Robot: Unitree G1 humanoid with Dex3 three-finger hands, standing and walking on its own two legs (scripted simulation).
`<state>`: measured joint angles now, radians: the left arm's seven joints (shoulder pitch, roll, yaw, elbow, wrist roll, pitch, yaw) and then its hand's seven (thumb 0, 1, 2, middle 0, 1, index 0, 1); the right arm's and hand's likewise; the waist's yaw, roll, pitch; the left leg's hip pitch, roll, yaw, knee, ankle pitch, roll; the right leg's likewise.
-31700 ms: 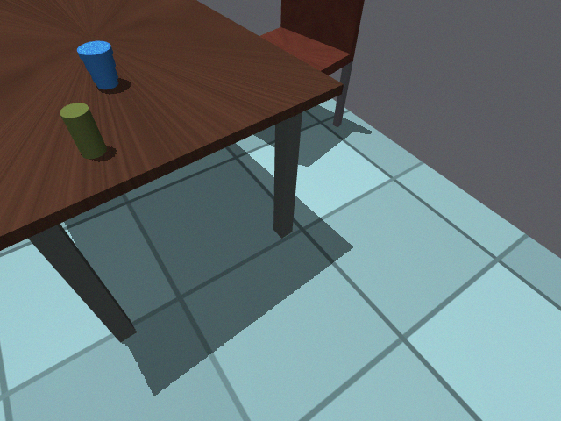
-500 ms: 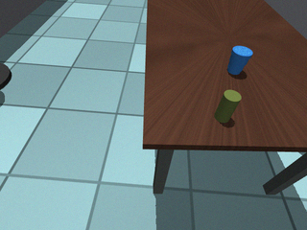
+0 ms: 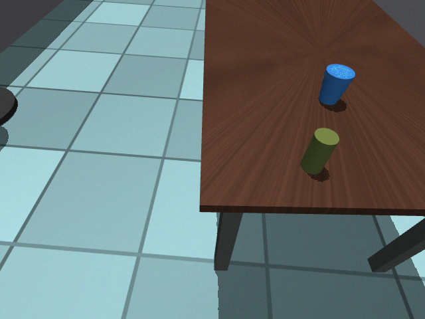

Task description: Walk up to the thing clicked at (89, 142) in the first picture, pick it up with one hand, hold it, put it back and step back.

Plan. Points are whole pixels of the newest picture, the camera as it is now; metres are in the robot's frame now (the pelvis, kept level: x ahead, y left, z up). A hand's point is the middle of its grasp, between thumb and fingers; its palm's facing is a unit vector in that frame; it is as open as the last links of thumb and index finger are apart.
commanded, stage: home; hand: right
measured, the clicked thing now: (318, 152) +0.48 -0.24 +0.02
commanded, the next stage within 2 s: stand in 0.06 s
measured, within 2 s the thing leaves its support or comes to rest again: neither
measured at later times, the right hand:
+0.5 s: hand out of the picture +0.07 -0.25 -0.15, palm faces -0.01 +0.93 -0.36, open 12.1 cm
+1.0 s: hand out of the picture +0.08 -0.26 -0.16, palm faces -0.02 +0.94 -0.35, open 7.4 cm
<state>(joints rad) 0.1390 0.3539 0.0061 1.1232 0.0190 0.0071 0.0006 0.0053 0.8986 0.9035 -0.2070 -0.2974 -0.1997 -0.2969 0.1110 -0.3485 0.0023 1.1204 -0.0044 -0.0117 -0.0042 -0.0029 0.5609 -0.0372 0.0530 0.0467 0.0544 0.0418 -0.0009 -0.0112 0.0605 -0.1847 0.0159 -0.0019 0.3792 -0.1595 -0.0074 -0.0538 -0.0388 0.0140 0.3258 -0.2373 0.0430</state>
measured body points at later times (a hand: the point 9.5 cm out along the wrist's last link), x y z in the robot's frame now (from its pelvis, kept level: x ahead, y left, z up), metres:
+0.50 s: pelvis +0.00 +0.00 +0.00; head +0.01 +0.01 +0.45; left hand +0.06 +0.30 -0.14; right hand +0.08 -0.30 -0.13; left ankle +0.03 +0.12 -0.75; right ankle -0.04 -0.15 -0.75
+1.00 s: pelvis +0.00 +0.00 +0.00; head +0.02 +0.00 +0.45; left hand +0.06 +0.30 -0.14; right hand +0.08 -0.31 -0.13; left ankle +0.03 +0.12 -0.75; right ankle -0.04 -0.15 -0.75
